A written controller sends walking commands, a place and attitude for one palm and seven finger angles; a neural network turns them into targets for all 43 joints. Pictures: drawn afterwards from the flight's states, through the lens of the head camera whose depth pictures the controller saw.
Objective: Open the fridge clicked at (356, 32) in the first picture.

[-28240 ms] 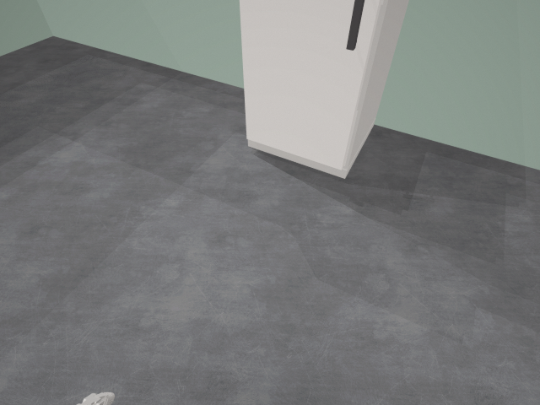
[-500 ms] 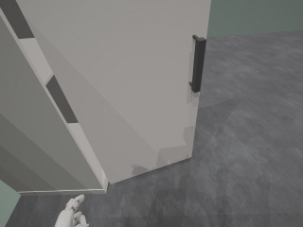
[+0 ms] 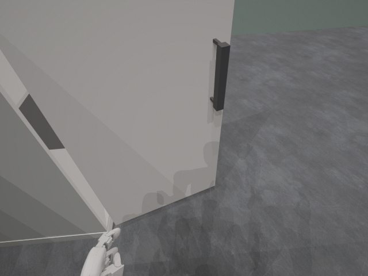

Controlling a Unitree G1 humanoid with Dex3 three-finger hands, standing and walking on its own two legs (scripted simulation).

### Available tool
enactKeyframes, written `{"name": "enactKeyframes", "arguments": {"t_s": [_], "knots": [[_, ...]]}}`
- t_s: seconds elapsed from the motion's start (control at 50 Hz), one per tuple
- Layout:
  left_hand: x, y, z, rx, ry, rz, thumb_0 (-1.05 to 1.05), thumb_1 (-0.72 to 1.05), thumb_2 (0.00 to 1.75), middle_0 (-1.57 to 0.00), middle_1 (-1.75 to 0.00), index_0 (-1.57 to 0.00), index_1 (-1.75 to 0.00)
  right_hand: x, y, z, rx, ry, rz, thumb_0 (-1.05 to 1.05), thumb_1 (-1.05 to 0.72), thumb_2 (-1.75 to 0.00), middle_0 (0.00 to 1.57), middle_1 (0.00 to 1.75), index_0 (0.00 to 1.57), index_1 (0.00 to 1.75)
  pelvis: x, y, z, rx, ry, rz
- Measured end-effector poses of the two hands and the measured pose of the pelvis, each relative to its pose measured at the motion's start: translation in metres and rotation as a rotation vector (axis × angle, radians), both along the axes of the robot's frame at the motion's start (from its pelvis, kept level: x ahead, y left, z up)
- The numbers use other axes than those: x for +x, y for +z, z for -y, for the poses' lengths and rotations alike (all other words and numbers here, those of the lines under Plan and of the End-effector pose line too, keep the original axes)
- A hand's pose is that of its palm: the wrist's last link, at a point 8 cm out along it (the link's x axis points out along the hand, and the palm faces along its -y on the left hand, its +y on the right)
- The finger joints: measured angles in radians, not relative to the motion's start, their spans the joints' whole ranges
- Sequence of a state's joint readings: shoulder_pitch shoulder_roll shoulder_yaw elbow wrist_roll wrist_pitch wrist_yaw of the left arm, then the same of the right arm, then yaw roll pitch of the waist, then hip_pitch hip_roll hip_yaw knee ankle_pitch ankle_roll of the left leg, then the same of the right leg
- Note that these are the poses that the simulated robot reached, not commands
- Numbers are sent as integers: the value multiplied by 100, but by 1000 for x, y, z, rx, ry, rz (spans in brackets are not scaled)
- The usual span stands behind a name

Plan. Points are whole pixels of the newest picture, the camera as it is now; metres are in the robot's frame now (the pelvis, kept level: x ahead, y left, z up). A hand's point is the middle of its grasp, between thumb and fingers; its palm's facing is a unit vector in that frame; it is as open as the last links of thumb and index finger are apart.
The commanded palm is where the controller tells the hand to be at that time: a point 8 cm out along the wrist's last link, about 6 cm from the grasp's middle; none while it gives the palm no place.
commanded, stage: stop stepping back and stand still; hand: right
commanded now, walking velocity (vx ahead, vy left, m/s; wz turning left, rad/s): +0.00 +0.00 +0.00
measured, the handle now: (217, 76) +0.69 -0.05 +0.09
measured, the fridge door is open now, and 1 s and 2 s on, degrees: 72 72 72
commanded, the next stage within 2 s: let the arm hang, fingers relaxed in 0.38 s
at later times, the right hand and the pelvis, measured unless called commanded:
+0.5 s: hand out of the picture +0.24 -0.27 +0.16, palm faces +0.36 +0.79 -0.49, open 7.4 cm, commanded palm none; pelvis +0.03 -0.01 +0.01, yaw +1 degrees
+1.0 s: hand out of the picture -0.04 -0.22 -0.17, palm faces -0.01 +0.98 -0.19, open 7.2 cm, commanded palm none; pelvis +0.01 -0.03 +0.01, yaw +0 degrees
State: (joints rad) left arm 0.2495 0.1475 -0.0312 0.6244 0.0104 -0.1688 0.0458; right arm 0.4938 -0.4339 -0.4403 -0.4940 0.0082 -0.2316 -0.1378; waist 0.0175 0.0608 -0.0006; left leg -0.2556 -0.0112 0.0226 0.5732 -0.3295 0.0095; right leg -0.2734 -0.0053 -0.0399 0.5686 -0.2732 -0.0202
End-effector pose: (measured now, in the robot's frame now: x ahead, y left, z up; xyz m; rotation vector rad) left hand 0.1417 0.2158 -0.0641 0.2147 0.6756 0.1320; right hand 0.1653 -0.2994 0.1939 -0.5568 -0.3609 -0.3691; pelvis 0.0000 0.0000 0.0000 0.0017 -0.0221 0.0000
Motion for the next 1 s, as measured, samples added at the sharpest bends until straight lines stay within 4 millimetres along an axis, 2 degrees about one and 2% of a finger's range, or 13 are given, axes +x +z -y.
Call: {"name": "enactKeyframes", "arguments": {"t_s": [0.14, 0.28, 0.48, 0.52, 0.58, 0.62, 0.68, 0.72, 0.76, 0.78, 0.88, 0.94, 1.0], "knots": [[23, -8, -2, -15, 5, -53, 1, 90, 90, -21, -30, -20, -31, 20, 0, 2, 0, -19, -54, 1, -89, -90, 22, 30, 21, 30, 20, 3, 2, 9, 16, -21], [38, -1, -13, 15, 52, -50, 1, 91, 90, -20, -30, -20, -30, 42, -13, 4, 35, -10, -118, 1, -89, -90, 22, 30, 21, 30, 31, 5, 6, 2, 22, -23], [40, 7, -14, 29, 68, -30, 1, 91, 90, -20, -30, -20, -30, 33, -5, 4, 3, 15, -107, 1, -89, -90, 22, 30, 21, 30, 27, 6, 8, 9, 22, -32], [39, -2, -15, 13, 17, -42, 1, 91, 90, -20, -30, -20, -30, 37, -27, 10, 11, 16, -195, 1, -89, -90, 21, 30, 21, 30, 23, 4, 12, 13, 4, -41], [33, -24, -19, 9, -29, -122, 1, 91, 90, -20, -30, -20, -30, 43, -111, 19, 141, -34, -534, 0, -90, -90, 21, 30, 20, 30, 17, -2, 19, 11, -11, -52], [22, -35, -21, 9, -24, -176, 1, 91, 90, -20, -30, -20, -30, 31, -176, 16, 247, -73, -792, 0, -90, -90, 20, 30, 20, 30, 14, -4, 22, 8, -15, -47], [-5, -43, -21, 17, 2, -264, 1, 91, 90, -20, -30, -20, -30, -10, -259, -6, 381, -91, -1140, 1, -90, -90, 20, 30, 19, 30, 10, -4, 24, 1, -10, -32], [-28, -45, -20, 26, 21, -339, 1, 91, 90, -20, -30, -20, -30, -46, -298, -28, 460, -86, -1330, 1, -91, -90, 20, 30, 19, 30, 9, -2, 24, 0, -5, -23], [-53, -46, -18, 36, 40, -427, 1, 91, 90, -20, -30, -20, -30, -83, -323, -50, 536, -78, -1481, 1, -91, -90, 20, 30, 19, 30, 7, 1, 24, 3, -1, -18], [-66, -47, -17, 39, 50, -473, 1, 91, 90, -20, -30, -20, -30, -100, -331, -56, 572, -97, -1531, 1, -92, -90, 20, 30, 20, 30, 7, 2, 23, 5, -1, -18], [-123, -50, -8, 37, 91, -681, 1, 91, 90, -20, -30, -20, -30, -165, -341, -46, 633, -216, -1691, 0, -99, -90, 21, 30, 20, 30, 6, 8, 23, 18, -8, -22], [-145, -52, 0, 17, 115, -750, 1, 91, 90, -20, -30, -20, -30, -192, -337, -38, 634, -271, -1761, 0, -97, -90, 21, 30, 20, 30, 7, 9, 26, 20, -8, -21], [-156, -56, 9, -8, 132, -779, 1, 91, 90, -20, -30, -20, -30, -207, -332, -30, 623, -312, -1801, 0, -95, -90, 21, 30, 20, 30, 8, 10, 29, 20, -5, -19]]}}
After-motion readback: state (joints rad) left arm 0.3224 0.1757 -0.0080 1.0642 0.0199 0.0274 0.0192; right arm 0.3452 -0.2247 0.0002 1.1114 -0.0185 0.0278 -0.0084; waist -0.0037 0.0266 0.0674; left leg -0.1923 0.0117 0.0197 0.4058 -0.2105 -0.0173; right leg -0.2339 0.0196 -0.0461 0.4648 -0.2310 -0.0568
